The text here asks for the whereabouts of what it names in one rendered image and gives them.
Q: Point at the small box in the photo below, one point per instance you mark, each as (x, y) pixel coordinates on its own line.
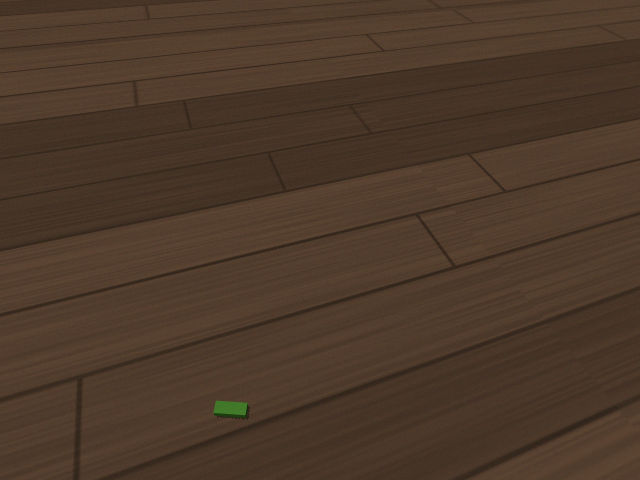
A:
(231, 409)

